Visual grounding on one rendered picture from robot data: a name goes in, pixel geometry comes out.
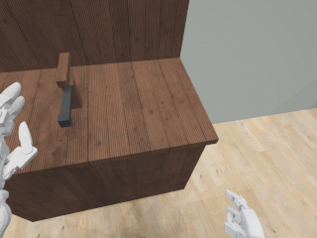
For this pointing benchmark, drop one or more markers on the tap lever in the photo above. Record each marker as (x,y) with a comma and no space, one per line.
(64,118)

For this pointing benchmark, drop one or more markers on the robot left forearm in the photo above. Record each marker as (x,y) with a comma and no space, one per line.
(5,212)

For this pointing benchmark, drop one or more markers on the robot left hand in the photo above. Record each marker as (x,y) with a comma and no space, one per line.
(10,106)

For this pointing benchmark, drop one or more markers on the robot right hand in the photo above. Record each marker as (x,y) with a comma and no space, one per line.
(243,224)

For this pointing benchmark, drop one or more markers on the counter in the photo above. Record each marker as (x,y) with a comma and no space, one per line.
(138,125)

